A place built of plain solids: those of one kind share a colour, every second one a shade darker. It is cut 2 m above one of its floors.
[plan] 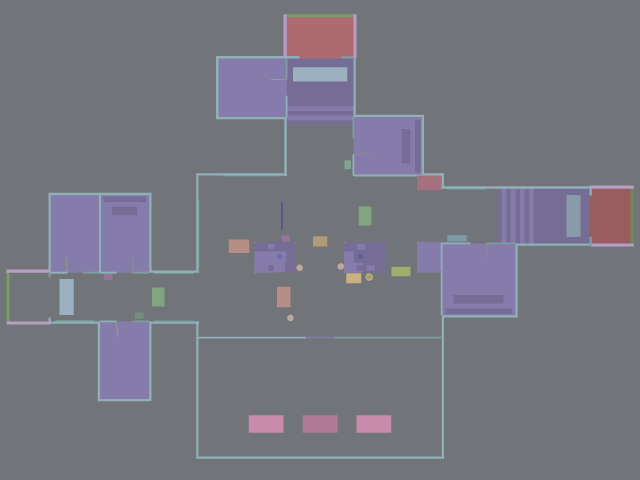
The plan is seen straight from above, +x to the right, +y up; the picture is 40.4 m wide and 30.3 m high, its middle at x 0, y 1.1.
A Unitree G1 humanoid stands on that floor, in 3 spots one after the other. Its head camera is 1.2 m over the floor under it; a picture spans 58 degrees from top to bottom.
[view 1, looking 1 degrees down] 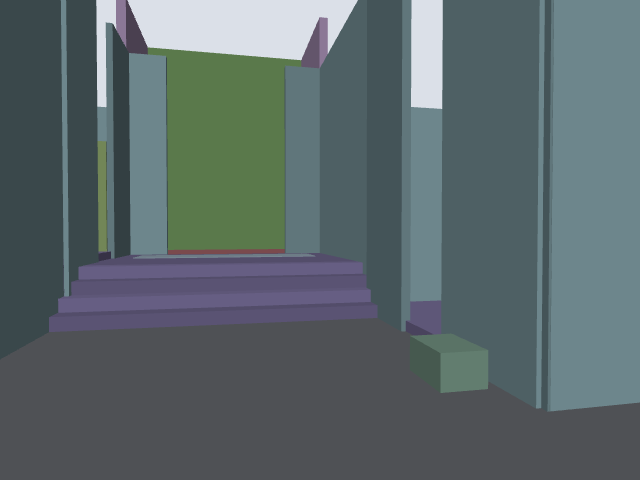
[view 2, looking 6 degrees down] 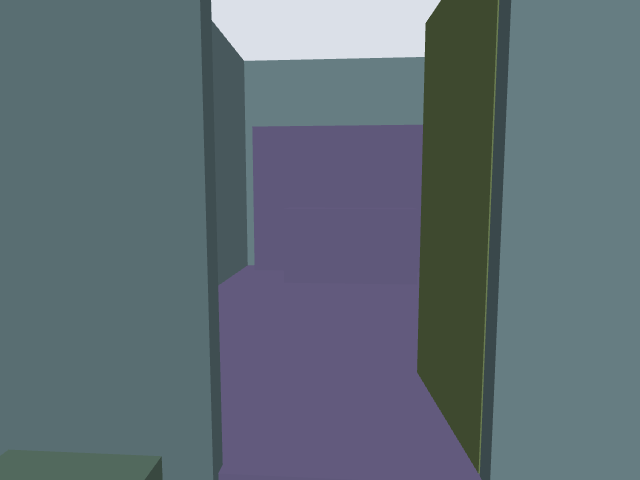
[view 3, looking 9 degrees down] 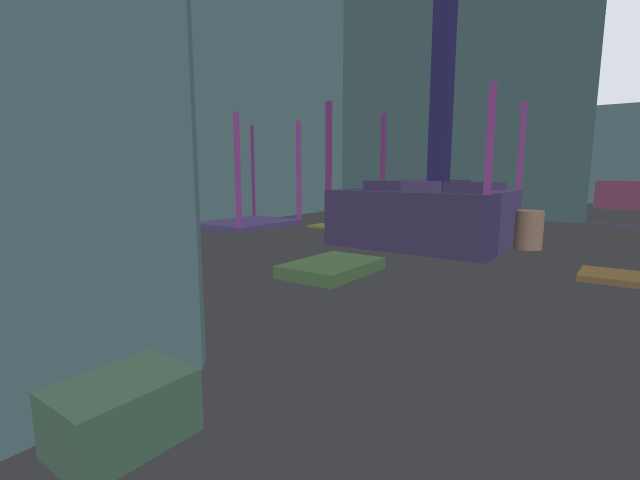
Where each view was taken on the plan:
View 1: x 0.00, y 2.61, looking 78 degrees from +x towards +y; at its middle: wall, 10.15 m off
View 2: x -12.33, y -2.50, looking -86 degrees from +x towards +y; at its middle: piece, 5.20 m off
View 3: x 0.00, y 6.77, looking -54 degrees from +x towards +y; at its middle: ground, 7.67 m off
